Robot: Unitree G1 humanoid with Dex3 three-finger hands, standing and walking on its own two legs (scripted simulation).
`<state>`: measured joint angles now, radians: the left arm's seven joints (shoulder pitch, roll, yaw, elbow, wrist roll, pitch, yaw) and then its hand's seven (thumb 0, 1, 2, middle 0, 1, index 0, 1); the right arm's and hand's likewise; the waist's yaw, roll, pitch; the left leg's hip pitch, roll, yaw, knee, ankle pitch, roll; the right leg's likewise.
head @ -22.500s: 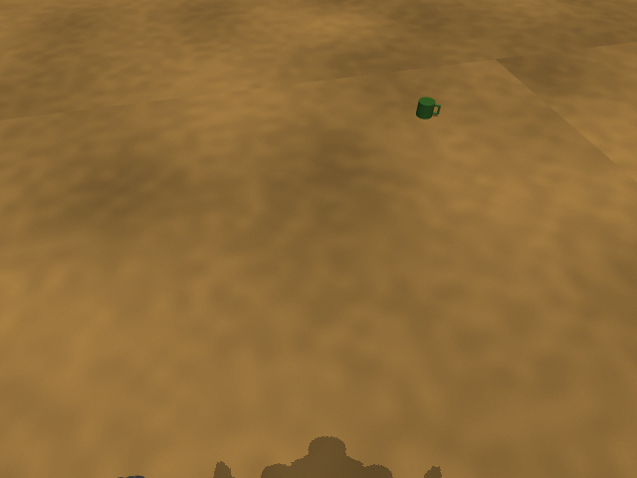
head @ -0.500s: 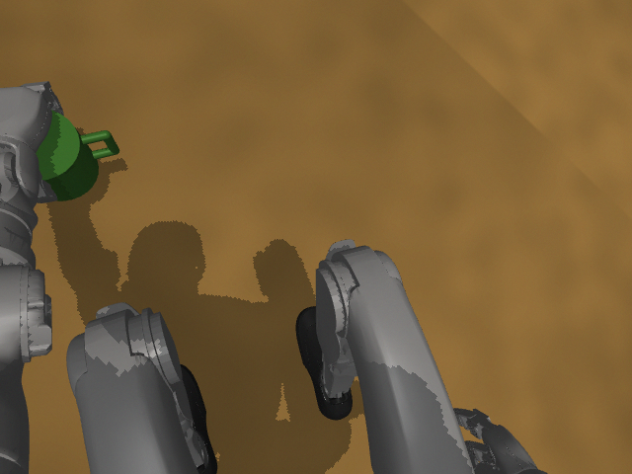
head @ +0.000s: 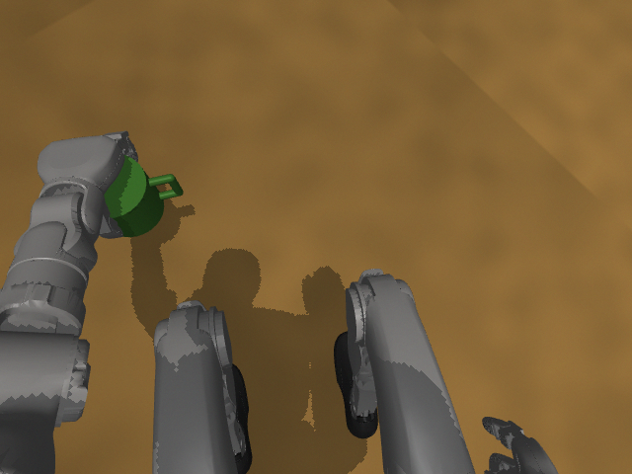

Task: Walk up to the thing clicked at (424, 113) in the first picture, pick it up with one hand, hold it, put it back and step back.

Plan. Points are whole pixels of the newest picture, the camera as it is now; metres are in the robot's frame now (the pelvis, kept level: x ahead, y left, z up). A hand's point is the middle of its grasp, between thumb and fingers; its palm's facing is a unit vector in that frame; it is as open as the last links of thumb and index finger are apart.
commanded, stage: lift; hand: left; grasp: from above
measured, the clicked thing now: (133, 194) +0.49 +0.21 -0.16
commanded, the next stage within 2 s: hold in 1.16 s
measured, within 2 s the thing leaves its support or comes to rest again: neither
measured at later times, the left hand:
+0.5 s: hand (4, 197) +0.40 +0.22 +0.09, palm faces -0.46 -0.10 -0.88, open 11.9 cm
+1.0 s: hand out of the picture +0.38 +0.23 +0.21, palm faces -0.44 -0.09 -0.89, open 11.9 cm
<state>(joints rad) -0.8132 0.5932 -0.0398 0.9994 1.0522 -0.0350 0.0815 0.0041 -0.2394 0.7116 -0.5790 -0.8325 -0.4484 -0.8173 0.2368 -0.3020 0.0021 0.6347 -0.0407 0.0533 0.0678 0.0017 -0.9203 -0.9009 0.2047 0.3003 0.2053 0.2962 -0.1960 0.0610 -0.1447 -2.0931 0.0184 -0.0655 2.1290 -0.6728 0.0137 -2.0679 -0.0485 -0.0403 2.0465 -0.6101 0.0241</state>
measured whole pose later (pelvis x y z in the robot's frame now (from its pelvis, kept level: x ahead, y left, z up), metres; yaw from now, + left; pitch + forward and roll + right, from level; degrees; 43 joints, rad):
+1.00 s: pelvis +0.06 +0.00 +0.29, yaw +2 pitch +13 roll -1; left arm -0.36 0.36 -0.19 0.88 1.00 0.04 0.17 -0.01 -0.24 0.71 -0.58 -0.82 -0.45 -0.81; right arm 0.26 -0.25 -0.04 0.75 0.03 0.00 -0.06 0.01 -0.90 -0.89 0.20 0.30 0.21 0.30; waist -0.08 0.03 -0.11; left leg -0.79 0.04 0.01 1.01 -0.45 0.00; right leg -0.80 -0.02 -0.02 0.97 -0.39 0.02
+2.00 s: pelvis +0.08 +0.00 +0.34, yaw +2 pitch +4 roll +0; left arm -0.25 0.37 -0.20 0.74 1.02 0.01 0.07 -0.01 -0.27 0.74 -0.60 -0.82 -0.46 -0.81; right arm 0.24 -0.26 -0.05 0.70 0.04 0.05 -0.04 0.01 -0.91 -0.90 0.20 0.30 0.20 0.30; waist -0.02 0.04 -0.04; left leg -0.37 0.03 0.04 0.62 -0.32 0.00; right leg -0.40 -0.02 0.00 0.61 -0.28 0.02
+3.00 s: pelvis +0.08 +0.00 +0.35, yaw +1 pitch +1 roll +0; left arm -0.23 0.39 -0.21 0.66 1.01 -0.01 0.00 -0.01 -0.25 0.73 -0.58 -0.82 -0.45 -0.82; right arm 0.20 -0.25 -0.04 0.69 0.05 0.06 -0.05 0.01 -0.92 -0.90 0.20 0.30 0.20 0.30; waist 0.00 0.04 0.00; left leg -0.27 0.02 0.05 0.52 -0.26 0.00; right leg -0.30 -0.03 0.00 0.51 -0.23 0.02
